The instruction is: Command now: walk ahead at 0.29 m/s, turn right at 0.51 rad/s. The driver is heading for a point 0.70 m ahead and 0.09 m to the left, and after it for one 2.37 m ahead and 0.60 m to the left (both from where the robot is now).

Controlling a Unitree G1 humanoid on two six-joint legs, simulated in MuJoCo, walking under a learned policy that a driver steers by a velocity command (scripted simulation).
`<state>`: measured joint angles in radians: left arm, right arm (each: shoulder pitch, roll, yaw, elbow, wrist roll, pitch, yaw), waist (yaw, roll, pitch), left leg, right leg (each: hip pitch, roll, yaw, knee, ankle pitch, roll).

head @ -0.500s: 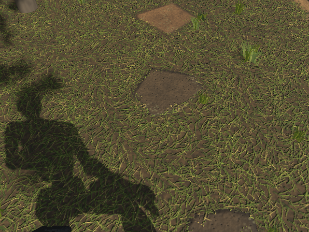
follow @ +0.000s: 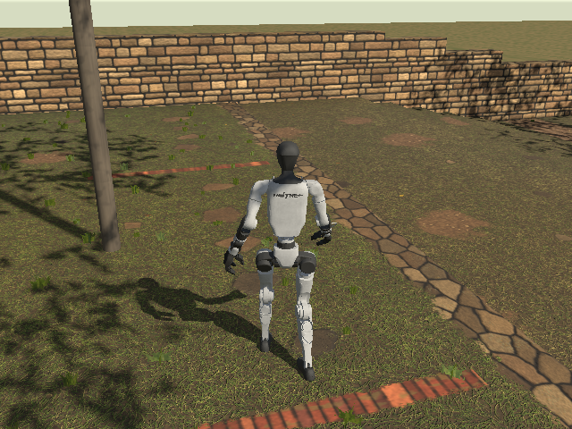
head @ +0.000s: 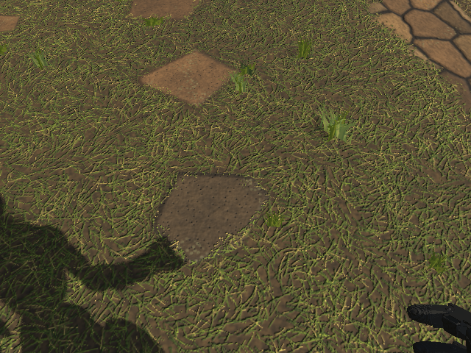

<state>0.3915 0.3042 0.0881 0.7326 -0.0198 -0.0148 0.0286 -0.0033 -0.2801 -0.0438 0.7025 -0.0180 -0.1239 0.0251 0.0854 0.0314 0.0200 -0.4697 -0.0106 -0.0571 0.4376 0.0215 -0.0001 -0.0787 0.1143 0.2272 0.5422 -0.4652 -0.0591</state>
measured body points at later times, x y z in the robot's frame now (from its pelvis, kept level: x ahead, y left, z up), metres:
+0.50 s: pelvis +0.11 +0.00 +0.01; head +0.11 -0.01 +0.46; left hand +0.29 +0.24 -0.08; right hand +0.20 -0.26 -0.12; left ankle +0.14 +0.13 -0.72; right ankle +0.11 -0.12 -0.72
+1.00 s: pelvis +0.16 +0.00 +0.01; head +0.15 +0.01 +0.46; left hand +0.25 +0.26 -0.12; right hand +0.21 -0.28 -0.12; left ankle +0.15 +0.11 -0.72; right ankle +0.11 -0.12 -0.72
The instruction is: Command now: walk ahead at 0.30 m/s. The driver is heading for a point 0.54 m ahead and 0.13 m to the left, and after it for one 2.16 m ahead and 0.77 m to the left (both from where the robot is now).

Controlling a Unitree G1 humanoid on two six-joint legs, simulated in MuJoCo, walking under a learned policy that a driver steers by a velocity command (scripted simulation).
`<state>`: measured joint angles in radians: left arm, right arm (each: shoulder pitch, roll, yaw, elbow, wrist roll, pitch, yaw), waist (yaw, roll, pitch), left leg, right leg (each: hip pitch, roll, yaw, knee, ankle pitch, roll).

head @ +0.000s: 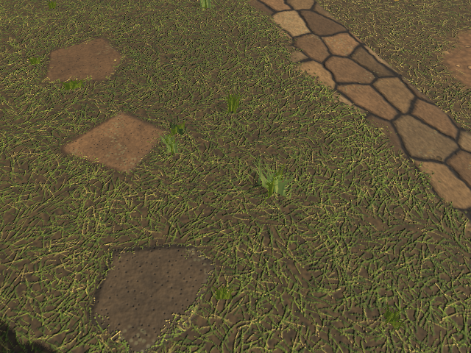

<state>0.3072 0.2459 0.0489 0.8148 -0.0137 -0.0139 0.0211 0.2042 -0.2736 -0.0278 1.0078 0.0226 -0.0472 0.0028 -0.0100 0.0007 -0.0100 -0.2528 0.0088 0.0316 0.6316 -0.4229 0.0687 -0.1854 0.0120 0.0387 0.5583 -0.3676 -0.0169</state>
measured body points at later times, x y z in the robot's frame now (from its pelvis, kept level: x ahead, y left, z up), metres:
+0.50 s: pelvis +0.22 -0.03 -0.01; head +0.25 -0.03 +0.43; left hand +0.47 +0.19 -0.08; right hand +0.12 -0.29 -0.15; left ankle +0.00 +0.11 -0.71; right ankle +0.34 -0.13 -0.73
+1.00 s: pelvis +0.49 +0.00 -0.01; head +0.51 +0.02 +0.44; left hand +0.43 +0.27 -0.15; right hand +0.73 -0.18 -0.10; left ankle +0.61 +0.14 -0.72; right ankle +0.34 -0.14 -0.73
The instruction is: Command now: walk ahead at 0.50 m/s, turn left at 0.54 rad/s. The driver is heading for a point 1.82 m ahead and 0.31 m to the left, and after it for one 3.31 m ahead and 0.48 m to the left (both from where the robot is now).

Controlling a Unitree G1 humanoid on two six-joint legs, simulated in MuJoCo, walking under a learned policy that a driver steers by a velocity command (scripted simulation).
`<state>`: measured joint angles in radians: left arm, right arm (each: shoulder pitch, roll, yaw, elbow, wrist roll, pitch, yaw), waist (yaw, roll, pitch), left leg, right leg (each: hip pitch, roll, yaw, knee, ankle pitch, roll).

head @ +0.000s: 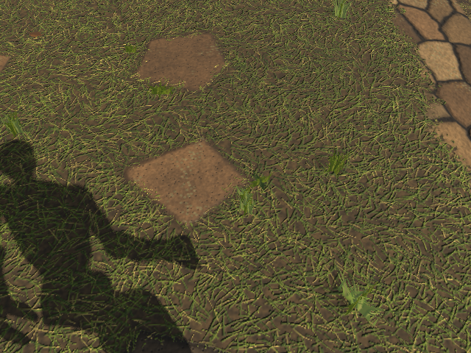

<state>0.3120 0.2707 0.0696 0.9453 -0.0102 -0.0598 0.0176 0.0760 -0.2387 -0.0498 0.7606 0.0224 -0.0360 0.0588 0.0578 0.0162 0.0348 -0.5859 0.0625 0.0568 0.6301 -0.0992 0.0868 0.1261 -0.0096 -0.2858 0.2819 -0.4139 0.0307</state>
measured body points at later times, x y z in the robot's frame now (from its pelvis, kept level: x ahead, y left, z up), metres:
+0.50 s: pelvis +0.30 +0.01 +0.01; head +0.32 +0.03 +0.46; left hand +0.46 +0.31 -0.07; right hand +0.41 -0.27 -0.10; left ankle +0.15 +0.09 -0.72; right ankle +0.47 -0.07 -0.72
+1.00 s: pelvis +0.55 +0.11 +0.01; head +0.57 +0.13 +0.46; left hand +0.39 +0.36 -0.12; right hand +0.86 +0.03 -0.05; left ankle +0.61 +0.27 -0.72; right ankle +0.47 -0.07 -0.72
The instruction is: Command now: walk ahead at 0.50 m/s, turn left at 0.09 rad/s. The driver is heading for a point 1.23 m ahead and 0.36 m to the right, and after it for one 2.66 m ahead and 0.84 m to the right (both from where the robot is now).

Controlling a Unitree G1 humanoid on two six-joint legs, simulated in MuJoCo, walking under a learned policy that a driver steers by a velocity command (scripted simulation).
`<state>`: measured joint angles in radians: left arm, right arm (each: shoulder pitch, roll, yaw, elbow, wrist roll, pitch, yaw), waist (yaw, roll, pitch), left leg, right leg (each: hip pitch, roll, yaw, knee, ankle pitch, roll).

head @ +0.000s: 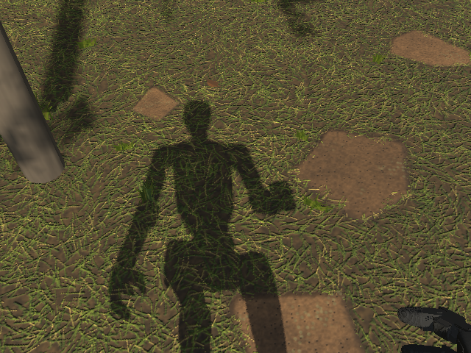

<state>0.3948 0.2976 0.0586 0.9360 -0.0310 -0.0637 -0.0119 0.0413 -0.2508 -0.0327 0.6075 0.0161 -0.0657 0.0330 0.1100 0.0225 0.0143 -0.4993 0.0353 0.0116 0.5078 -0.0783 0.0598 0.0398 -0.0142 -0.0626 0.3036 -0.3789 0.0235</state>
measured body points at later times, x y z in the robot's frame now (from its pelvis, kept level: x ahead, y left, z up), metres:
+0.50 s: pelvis +0.26 +0.00 +0.00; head +0.29 -0.01 +0.45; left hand +0.49 +0.22 -0.09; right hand +0.26 -0.30 -0.12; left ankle +0.13 +0.11 -0.73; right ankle +0.42 -0.13 -0.71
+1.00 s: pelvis +0.54 -0.05 +0.01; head +0.57 -0.07 +0.46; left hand +0.65 +0.22 -0.11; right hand +0.71 -0.35 -0.06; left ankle +0.74 +0.03 -0.71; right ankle +0.42 -0.12 -0.73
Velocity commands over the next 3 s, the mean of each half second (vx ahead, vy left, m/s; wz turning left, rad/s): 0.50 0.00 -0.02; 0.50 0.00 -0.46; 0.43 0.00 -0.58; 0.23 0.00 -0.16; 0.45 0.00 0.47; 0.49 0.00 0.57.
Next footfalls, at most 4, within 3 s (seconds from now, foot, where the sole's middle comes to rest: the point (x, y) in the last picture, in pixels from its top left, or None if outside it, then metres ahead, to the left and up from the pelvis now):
0.02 left None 0.17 0.12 -0.77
0.54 right None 0.46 -0.13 -0.77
1.04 left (269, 254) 0.77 0.01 -0.77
1.52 right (379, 238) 0.87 -0.34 -0.77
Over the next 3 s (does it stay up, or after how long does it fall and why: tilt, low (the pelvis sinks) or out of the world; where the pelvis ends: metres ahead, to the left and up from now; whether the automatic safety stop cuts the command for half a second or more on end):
stays up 1.35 -0.38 -0.01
